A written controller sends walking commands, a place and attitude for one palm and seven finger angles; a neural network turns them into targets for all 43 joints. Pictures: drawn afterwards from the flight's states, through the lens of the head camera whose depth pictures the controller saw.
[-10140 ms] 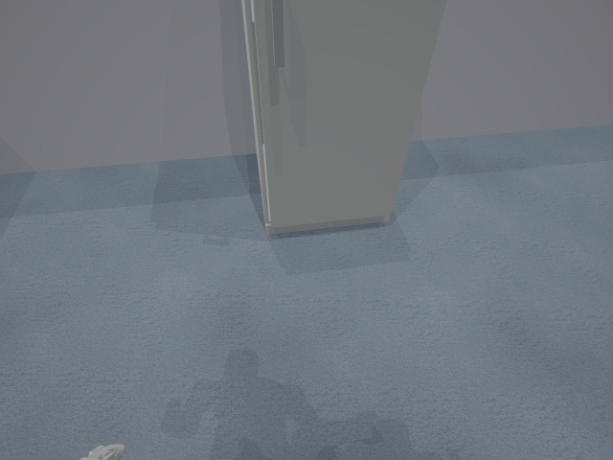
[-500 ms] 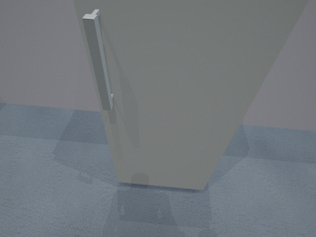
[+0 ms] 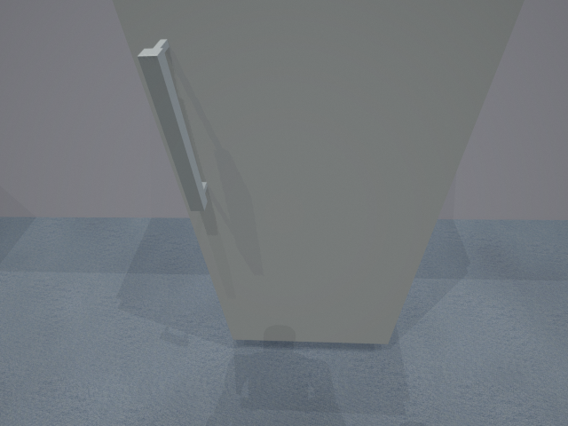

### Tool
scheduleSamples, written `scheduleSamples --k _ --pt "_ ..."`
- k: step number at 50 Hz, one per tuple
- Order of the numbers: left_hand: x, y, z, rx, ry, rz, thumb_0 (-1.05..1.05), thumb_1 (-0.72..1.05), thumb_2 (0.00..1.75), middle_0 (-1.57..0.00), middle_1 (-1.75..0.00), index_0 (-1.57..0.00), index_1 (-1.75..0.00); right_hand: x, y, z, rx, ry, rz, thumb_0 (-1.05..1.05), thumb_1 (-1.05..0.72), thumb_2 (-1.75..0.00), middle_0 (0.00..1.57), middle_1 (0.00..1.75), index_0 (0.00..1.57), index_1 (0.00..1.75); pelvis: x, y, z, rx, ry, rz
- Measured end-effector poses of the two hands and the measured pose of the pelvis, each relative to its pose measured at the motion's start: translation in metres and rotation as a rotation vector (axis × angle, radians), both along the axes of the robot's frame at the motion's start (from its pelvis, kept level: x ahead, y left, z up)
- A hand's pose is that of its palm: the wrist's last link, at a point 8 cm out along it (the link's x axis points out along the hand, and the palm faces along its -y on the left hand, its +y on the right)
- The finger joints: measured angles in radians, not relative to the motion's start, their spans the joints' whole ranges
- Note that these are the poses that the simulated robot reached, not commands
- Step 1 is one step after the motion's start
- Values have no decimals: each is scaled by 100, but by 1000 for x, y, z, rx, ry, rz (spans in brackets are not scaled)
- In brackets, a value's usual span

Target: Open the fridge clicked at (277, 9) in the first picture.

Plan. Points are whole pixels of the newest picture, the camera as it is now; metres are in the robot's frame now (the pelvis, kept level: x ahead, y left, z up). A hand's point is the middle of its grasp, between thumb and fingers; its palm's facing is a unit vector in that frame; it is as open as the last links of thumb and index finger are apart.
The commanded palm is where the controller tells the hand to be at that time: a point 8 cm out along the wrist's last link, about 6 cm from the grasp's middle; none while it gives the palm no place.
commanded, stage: come to a stop and stand still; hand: left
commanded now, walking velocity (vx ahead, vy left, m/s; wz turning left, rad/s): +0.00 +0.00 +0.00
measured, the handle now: (183, 135) +0.51 +0.19 +0.17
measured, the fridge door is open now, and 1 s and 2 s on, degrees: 0 0 0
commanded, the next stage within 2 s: look again from close up in 0.72 s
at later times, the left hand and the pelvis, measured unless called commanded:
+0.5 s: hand out of the picture +0.02 +0.16 -0.17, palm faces +0.03 -0.98 -0.22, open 7.3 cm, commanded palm none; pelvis +0.02 -0.02 +0.00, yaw +0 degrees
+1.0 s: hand out of the picture +0.03 +0.14 -0.17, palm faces +0.04 -0.98 -0.21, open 7.4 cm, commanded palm none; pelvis +0.03 -0.03 +0.01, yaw +1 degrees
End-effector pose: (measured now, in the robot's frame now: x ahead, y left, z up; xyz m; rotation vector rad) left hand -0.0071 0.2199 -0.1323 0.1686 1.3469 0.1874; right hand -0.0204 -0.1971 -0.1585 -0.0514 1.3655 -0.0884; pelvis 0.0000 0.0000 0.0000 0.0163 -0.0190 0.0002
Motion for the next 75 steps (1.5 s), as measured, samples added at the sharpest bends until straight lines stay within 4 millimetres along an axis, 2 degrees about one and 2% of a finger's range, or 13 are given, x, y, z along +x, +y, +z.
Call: scheduleSamples --k 5,11,23,35,62,75 --pt "16 2 3 13 -21 -8 1 92 90 -20 -30 -20 -29 8 -2 1 -1 -3 9 1 -91 -90 19 30 20 29 4 -2 2 3 -2 -1" --pt "25 0 4 12 -19 -10 1 92 90 -20 -30 -20 -29 16 -13 3 -20 9 20 1 -91 -90 19 30 20 29 10 -6 3 3 -6 0" --pt "26 -14 -1 -11 20 -2 1 92 90 -20 -30 -20 -29 32 -36 9 -61 28 36 1 -91 -90 19 30 20 29 19 -17 4 0 -6 4" --pt "28 -24 -2 -18 27 4 1 92 90 -20 -30 -20 -29 47 -43 10 -64 18 45 1 -91 -90 19 30 20 29 24 -26 5 -3 -8 8" --pt "34 -27 -3 -19 15 7 0 91 90 -20 -30 -20 -29 35 -47 13 -64 60 37 1 -91 -90 19 30 20 29 26 -33 5 -6 -6 11" --pt "32 -26 -3 -23 13 14 0 91 90 -20 -30 -20 -29 38 -45 13 -69 49 41 1 -91 -90 19 30 20 29 26 -31 6 -6 -9 14"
